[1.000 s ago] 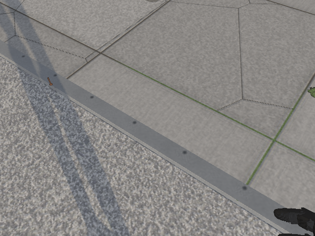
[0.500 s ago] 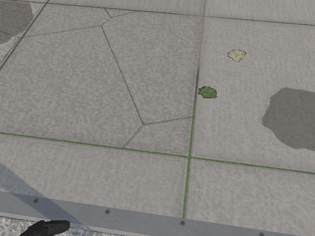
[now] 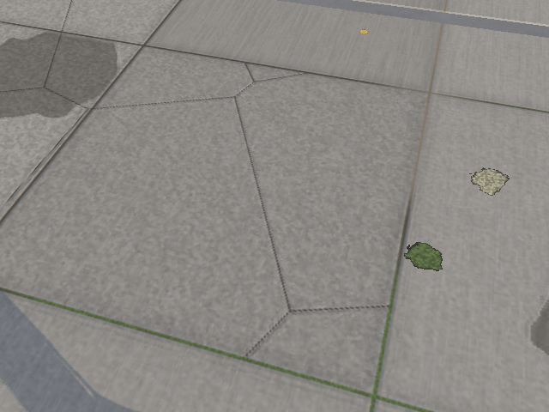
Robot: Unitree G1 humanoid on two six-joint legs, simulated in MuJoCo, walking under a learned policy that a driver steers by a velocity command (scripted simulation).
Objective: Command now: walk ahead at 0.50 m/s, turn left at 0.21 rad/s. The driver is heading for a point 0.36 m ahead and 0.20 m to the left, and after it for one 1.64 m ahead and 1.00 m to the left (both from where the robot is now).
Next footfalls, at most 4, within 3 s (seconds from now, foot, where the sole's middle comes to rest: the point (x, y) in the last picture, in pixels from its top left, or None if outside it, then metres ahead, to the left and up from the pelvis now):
0.12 left None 0.26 0.13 -0.78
0.60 right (318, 383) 0.56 -0.02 -0.78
1.12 left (177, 329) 0.68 0.35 -0.78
1.60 right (179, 226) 1.02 0.41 -0.78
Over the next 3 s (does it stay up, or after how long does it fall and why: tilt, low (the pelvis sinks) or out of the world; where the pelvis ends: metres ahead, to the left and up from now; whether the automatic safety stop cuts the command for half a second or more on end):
stays up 1.32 0.94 0.00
